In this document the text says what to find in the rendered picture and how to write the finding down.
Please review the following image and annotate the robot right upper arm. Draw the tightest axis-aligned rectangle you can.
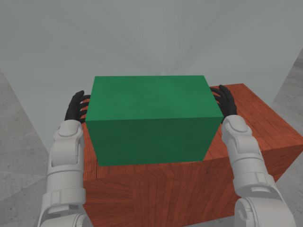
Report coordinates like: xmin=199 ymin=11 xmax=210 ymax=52
xmin=234 ymin=196 xmax=295 ymax=227

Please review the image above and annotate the robot left hand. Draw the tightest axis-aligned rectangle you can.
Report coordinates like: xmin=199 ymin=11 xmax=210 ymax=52
xmin=64 ymin=90 xmax=91 ymax=124

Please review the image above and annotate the robot left upper arm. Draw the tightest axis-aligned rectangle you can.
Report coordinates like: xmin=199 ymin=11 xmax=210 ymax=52
xmin=40 ymin=213 xmax=92 ymax=227

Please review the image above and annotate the pedestal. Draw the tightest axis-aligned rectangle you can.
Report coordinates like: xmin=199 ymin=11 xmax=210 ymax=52
xmin=80 ymin=83 xmax=303 ymax=227

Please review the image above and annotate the carton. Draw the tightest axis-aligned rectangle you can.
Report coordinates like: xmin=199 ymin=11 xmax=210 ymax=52
xmin=85 ymin=75 xmax=224 ymax=166

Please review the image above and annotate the right robot forearm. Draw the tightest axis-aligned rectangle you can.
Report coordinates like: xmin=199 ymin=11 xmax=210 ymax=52
xmin=221 ymin=115 xmax=296 ymax=227

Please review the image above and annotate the left robot forearm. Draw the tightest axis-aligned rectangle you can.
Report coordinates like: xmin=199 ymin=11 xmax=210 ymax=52
xmin=37 ymin=120 xmax=86 ymax=227

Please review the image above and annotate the robot right hand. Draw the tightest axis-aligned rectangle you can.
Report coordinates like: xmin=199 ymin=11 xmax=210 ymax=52
xmin=210 ymin=85 xmax=237 ymax=124

